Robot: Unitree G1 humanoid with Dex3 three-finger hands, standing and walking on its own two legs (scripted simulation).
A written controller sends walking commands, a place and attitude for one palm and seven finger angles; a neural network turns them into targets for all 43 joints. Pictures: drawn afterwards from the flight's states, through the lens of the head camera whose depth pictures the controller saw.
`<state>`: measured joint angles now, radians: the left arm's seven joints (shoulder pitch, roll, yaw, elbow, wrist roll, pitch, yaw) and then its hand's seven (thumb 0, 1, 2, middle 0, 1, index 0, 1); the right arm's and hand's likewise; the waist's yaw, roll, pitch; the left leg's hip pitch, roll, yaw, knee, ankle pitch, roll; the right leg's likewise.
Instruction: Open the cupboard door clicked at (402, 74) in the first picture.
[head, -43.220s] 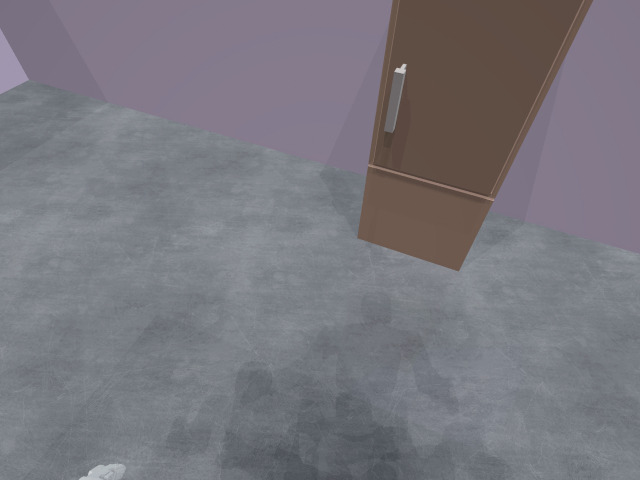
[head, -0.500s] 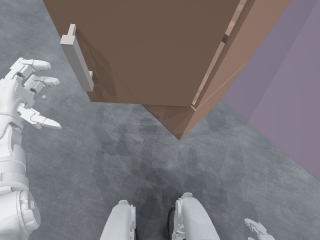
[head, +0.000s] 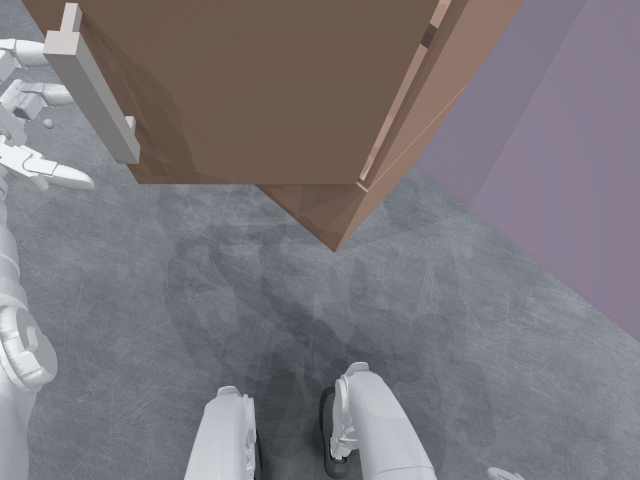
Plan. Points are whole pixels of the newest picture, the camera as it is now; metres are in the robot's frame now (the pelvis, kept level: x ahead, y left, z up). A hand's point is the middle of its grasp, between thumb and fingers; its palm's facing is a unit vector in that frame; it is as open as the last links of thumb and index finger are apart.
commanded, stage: move the hooked fingers beside the handle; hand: left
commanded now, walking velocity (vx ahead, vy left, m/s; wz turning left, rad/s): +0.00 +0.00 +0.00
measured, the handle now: (104, 94) +0.55 +0.21 +0.04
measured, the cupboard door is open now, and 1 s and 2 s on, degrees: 44 44 44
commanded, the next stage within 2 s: slide the fingers in behind the handle in 0.82 s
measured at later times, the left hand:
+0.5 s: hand (42, 121) +0.51 +0.27 +0.04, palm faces -0.01 -1.00 -0.03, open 14.0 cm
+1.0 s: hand (45, 130) +0.50 +0.26 +0.05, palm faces -0.02 -1.00 -0.02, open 14.0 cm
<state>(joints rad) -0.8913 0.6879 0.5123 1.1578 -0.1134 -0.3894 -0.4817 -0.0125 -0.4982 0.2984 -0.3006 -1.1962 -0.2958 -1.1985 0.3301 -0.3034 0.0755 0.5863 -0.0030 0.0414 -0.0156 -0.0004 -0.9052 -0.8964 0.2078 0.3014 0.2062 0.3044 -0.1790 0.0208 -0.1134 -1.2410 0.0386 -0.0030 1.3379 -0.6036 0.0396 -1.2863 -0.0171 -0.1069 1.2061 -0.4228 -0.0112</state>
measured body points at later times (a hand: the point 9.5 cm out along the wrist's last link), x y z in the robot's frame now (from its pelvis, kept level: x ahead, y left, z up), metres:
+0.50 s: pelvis +0.01 +0.01 +0.00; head +0.19 +0.05 +0.41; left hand +0.50 +0.32 +0.05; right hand +0.04 -0.27 -0.10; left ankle +0.00 +0.09 -0.61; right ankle +0.07 -0.12 -0.61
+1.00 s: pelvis +0.01 +0.01 +0.01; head +0.18 +0.05 +0.42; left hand +0.49 +0.32 +0.05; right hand +0.05 -0.26 -0.10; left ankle +0.00 +0.09 -0.61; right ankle +0.07 -0.12 -0.61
